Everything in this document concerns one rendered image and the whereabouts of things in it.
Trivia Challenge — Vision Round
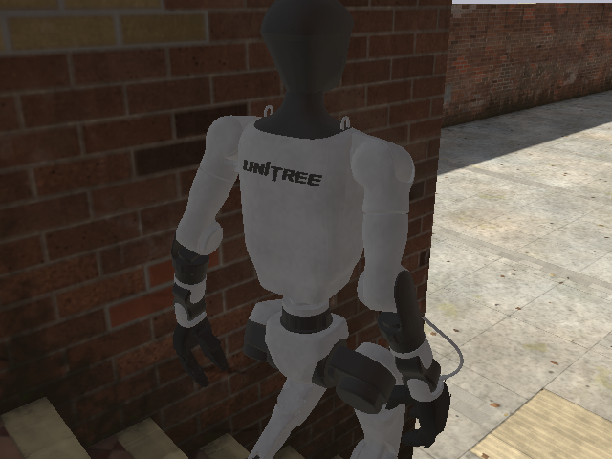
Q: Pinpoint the robot left forearm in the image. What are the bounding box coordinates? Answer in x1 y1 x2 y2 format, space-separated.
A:
171 222 209 328

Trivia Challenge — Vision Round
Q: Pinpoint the robot right thigh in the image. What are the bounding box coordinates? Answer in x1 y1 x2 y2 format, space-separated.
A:
328 342 405 459

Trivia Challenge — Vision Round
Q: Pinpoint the right robot hand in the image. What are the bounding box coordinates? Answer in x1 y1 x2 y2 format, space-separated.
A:
385 380 451 448

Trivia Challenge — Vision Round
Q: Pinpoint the left robot hand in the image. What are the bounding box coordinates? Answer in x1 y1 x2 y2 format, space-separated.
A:
172 317 229 387

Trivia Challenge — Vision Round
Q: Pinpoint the robot left upper arm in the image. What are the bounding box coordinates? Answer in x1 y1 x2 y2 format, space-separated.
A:
176 115 262 255

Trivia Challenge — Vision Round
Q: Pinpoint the robot right forearm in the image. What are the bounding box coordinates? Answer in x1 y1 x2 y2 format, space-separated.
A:
377 270 444 402

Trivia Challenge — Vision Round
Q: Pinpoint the humanoid robot torso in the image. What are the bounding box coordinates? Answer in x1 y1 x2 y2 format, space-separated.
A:
238 105 366 388

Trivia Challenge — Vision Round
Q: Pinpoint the robot right upper arm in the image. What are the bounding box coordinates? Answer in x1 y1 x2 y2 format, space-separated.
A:
350 132 415 313

